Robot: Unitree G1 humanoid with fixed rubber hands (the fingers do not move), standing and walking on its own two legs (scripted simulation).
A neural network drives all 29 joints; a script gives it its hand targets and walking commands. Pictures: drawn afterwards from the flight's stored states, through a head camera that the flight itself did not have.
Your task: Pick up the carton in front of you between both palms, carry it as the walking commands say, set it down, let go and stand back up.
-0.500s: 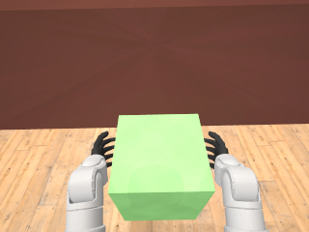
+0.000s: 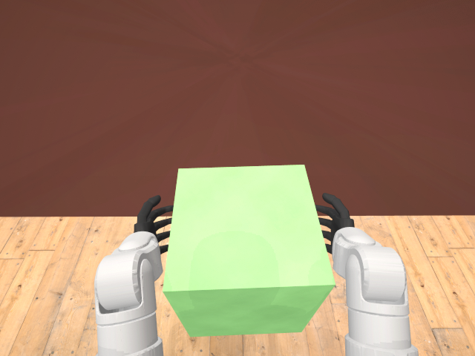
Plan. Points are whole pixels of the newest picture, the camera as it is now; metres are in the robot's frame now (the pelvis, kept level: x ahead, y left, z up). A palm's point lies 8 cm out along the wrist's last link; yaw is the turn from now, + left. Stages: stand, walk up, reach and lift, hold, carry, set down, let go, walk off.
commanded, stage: carry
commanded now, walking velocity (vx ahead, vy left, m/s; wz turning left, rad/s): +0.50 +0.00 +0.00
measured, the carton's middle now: (243, 255) +0.29 +0.01 +0.01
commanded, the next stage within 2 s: none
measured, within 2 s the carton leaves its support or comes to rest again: neither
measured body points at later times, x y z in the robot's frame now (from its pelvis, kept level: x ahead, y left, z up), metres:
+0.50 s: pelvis +0.34 -0.02 +0.00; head +0.35 -0.03 +0.45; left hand +0.60 +0.16 +0.06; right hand +0.62 -0.15 +0.06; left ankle +0.15 +0.08 -0.63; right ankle +0.40 -0.08 -0.73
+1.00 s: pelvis +0.67 +0.05 +0.01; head +0.69 +0.06 +0.45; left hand +0.96 +0.21 +0.10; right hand +0.96 -0.10 +0.10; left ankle +0.73 +0.12 -0.73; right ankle +0.51 -0.07 -0.62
